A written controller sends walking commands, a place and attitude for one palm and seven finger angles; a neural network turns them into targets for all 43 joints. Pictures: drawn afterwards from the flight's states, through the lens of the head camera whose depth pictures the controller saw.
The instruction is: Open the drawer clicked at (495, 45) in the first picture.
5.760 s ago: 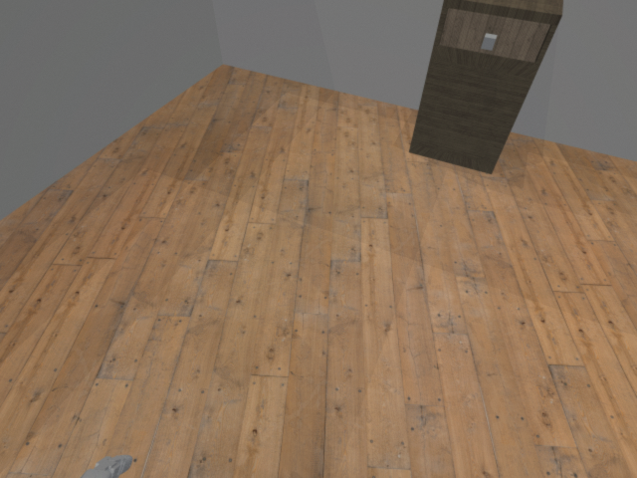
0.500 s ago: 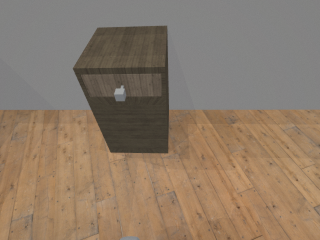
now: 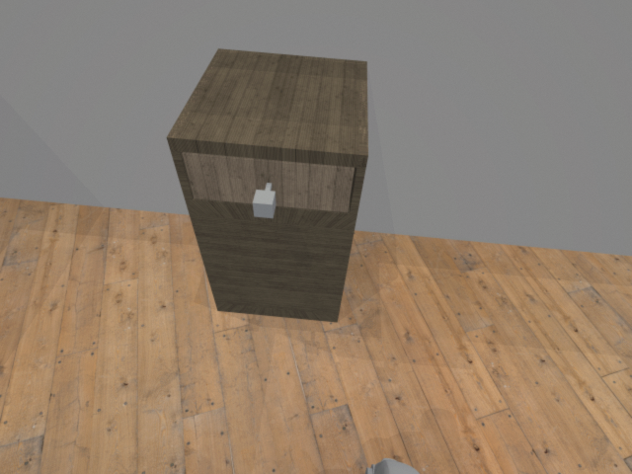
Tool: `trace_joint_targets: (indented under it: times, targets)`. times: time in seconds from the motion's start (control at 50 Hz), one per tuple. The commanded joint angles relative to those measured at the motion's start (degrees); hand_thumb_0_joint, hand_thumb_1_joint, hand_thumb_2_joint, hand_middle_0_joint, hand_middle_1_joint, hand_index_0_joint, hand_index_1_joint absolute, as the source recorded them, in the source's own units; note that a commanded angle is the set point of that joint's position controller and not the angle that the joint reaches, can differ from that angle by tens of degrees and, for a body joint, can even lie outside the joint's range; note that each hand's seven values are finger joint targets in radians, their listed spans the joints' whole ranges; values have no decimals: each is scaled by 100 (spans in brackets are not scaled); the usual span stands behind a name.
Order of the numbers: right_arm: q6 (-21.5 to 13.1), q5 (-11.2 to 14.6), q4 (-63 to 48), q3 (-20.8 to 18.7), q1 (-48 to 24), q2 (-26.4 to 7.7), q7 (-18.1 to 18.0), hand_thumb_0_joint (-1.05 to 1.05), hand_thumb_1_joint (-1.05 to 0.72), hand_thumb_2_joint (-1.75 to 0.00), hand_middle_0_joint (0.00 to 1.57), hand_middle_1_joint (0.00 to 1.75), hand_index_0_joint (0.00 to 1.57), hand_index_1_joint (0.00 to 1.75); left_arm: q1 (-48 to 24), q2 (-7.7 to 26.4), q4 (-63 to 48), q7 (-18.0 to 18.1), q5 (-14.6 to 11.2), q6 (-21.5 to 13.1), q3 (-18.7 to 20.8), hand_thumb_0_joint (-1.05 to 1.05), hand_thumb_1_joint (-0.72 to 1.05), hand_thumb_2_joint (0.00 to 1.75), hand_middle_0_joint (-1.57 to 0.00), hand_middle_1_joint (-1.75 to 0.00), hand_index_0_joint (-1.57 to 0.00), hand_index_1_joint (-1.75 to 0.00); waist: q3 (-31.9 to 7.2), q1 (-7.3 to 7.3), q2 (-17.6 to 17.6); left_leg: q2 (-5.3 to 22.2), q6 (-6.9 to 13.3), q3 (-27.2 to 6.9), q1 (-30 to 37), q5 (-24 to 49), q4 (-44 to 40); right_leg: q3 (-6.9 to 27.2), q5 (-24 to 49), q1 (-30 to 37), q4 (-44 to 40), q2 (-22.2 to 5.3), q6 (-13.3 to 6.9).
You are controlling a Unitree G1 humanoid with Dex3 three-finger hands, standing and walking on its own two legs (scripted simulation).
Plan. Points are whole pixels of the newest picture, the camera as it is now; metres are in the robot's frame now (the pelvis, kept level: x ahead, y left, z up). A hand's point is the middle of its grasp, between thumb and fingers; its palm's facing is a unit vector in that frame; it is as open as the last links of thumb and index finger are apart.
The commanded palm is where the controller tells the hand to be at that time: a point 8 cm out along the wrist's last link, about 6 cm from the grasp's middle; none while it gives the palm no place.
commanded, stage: take the last steps up to it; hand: left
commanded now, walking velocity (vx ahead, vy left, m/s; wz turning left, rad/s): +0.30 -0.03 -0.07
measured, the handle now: (266, 197) +0.69 +0.16 -0.14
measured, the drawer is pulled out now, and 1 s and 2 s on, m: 0.00 0.00 0.00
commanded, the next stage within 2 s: come to a stop and stand still in 0.36 s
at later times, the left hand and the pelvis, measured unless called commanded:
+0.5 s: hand (228, 420) +0.22 +0.15 -0.17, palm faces +0.02 -0.98 -0.21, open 7.2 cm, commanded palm none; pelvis +0.18 -0.03 +0.00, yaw -1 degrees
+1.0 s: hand (229, 399) +0.26 +0.15 -0.18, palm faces -0.03 -0.95 -0.30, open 7.4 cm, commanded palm none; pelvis +0.19 -0.06 -0.01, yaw -5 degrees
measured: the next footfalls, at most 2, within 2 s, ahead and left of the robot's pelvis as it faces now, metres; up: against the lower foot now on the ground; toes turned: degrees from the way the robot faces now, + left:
right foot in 0.20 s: +0.22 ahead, -0.14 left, +0.00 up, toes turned -10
left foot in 0.58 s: +0.30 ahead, +0.10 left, +0.00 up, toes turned +4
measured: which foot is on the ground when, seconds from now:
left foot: down 0.00-0.22, up 0.24-0.56, down 0.58-1.00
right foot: up 0.00-0.18, down 0.20-0.66, up 0.68-0.98, down 1.00-1.00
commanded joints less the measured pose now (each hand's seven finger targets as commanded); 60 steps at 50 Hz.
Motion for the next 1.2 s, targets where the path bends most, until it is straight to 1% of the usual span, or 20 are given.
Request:
trace_joint_targets:
  times: [0.0, 0.1, 0.16, 0.18, 0.2, 0.22, 0.26, 0.34, 0.46, 0.52, 0.56, 0.64, 0.7, 0.82, 0.94, 0.96, 0.98, 1.0, 1.04, 1.18]
  targets:
    - [-119, -36, -26, -127, 521, -720, -32, 0, -90, -90, 20, 30, 20, 30, -490, 138, -540, -51, -13, -76, -7, 0, 90, 90, -20, -30, -20, -30, 567, -143, 839, 1645, 845, -888, 54, 1798, -872, 93, 248, -590, -784, -109, -12]
    - [-66, -100, 131, -164, 644, -817, -21, 0, -90, -90, 20, 30, 20, 30, -911, 115, -763, -63, -30, -145, 4, 0, 90, 90, -20, -30, -20, -30, 624, -216, 866, 1675, 702, -726, 17, 2278, -398, -195, 173, 197, -2000, 193, -212]
    - [-52, -34, 192, -150, 620, -789, -10, 0, -90, -90, 20, 30, 20, 30, 300, 383, -394, -22, 15, -266, 98, 0, 90, 90, -20, -30, -20, -30, 3, 380, 376, 1275, 360, -294, -483, 3267, 1345, -345, 735, 2230, -2790, 528, -390]
    - [-72, 27, 134, -129, 652, -636, 36, 0, -90, -90, 20, 30, 20, 30, 1088, 811, -172, 33, 54, -349, 213, 0, 90, 90, -20, -30, -20, -30, -632, 686, -329, 844, 119, 20, -1395, 2213, 2799, 699, 996, 3512, -2953, -315, -710]
    - [-91, 71, -8, -84, 958, -370, 51, 0, -90, -90, 20, 30, 20, 30, 1552, 1387, -88, 76, 8, -372, 343, 0, 90, 90, -20, -30, -20, -30, -1294, 611, -1539, 41, -122, 47, -2560, -1454, 4616, 2924, 1851, 4436, -3675, -1818, -1370]
    - [-27, 83, -110, -114, 651, -576, 20, 0, -90, -90, 20, 30, 20, 30, 1351, 1339, -169, 115, -106, -322, 308, 0, 90, 90, -20, -30, -20, -30, -1062, 605, -1024, 216, 21, -667, -2808, -1764, 5400, 2969, 1631, 4040, -4041, -1901, -1596]
    - [11, 39, -109, -131, 154, -443, 62, 0, -90, -90, 20, 30, 20, 30, 373, 940, -396, 154, -97, -312, 213, 0, 90, 90, -20, -30, -20, -30, -245, 343, -338, 615, 14, -863, -2968, -917, 5649, 2401, 460, 2638, -4390, -1594, -1424]
    - [212, -47, 15, -79, 538, -110, 101, 0, -90, -90, 20, 30, 20, 30, -279, 474, -507, 196, -35, -387, 49, 0, 90, 90, -20, -30, -20, -30, -52, -266, 11, 767, -178, -697, -2165, -404, 4417, 816, 1298, 1340, -4564, -1016, -1114]
    - [177, -21, -186, -5, 49, -29, 122, 0, -90, -90, 20, 30, 20, 30, -78, 510, -340, 166, -11, -347, 50, 0, 90, 90, -20, -30, -20, -30, -163, -121, -367, 553, -329, -387, -1836, -127, 2363, 541, 1827, 1736, -4361, -778, -1154]
    - [130, 11, -29, 74, 116, -72, 44, 0, -90, -90, 20, 30, 20, 30, -151, 374, -224, 224, -73, -227, -55, 0, 90, 90, -20, -30, -20, -30, -366, -209, -184, 450, -422, -472, -722, 1262, 751, 263, 2363, 1747, -3548, -372, -718]
    - [49, 6, -37, 31, 139, -620, -24, 0, -90, -90, 20, 30, 20, 30, 193, 158, -182, 263, -132, -151, -126, 0, 90, 90, -20, -30, -20, -30, -680, -74, 835, 1328, -136, -1144, -181, 3952, 517, 117, 1154, 1668, -3073, 76, -246]
    - [247, 45, -180, -61, -365, -879, -161, 0, -90, -90, 20, 30, 20, 30, 305, 349, -128, 286, -96, 98, -107, 0, 90, 90, -20, -30, -20, -30, 14, -35, 1582, 1861, 476, -1486, -649, 4822, 39, 11, -673, 1477, -2175, 316, -36]
    - [364, -6, -223, -207, -241, -1111, -268, 0, -90, -90, 20, 30, 20, 30, 237, 463, -285, 271, -62, 226, 2, 0, 90, 90, -20, -30, -20, -30, -328, -168, 1438, 2240, 920, -1564, -125, 5735, 221, 457, -1731, 734, -491, 409, -64]
    - [432, -37, -523, -350, -682, -1173, -223, 0, -90, -90, 20, 30, 20, 30, 71, 378, -559, 218, -43, 272, 109, 0, 90, 90, -20, -30, -20, -30, -1065, -155, 904, 2017, 830, -1114, 318, 4651, 499, 556, -1270, 304, 48, 517, 113]
    - [472, -49, -598, -358, -1049, -1090, -44, 0, -90, -90, 20, 30, 20, 30, 455, 279, -511, 200, -49, 174, 65, 0, 90, 90, -20, -30, -20, -30, -831, 91, 1261, 1580, 384, -942, -1086, 1685, 582, 134, -8, 2003, -2708, 479, -11]
    - [480, -1, -588, -319, -990, -868, -4, 0, -90, -90, 20, 30, 20, 30, 609, 454, -430, 216, -3, 114, 73, 0, 90, 90, -20, -30, -20, -30, -763, 163, 597, 1132, 79, -725, -1536, 498, 969, 333, 519, 2426, -3537, 317, 2]
    - [509, 58, -640, -216, -833, -403, 44, 0, -90, -90, 20, 30, 20, 30, 385, 894, -476, 248, 63, 14, 71, 0, 90, 90, -20, -30, -20, -30, -507, 38, -832, 465, -310, -368, -2106, -895, 1689, 1680, 149, 2193, -4259, -737, -296]
    - [557, 37, -799, -174, -1078, -415, 86, 0, -90, -90, 20, 30, 20, 30, 65, 1191, -659, 246, 44, 22, 78, 0, 90, 90, -20, -30, -20, -30, -106, 122, -1353, 301, -338, -609, -2104, -1470, 2241, 2383, -370, 1301, -4735, -1391, -699]
    - [601, -28, -735, -190, -1170, -528, 129, 0, -90, -90, 20, 30, 20, 30, -317, 1158, -756, 257, 46, 5, 112, 0, 90, 90, -20, -30, -20, -30, 292, 81, -965, 381, -281, -905, -2151, -1109, 2702, 2334, -970, 888, -4916, -1282, -856]
    - [535, -23, -401, -202, -530, -749, 126, 0, -90, -90, 20, 30, 20, 30, 26, 953, -651, 292, -28, -101, 111, 0, 90, 90, -20, -30, -20, -30, -7, 139, -447, 241, -460, -950, -2636, -395, 3465, 1493, 2052, 2461, -4120, -1155, -944]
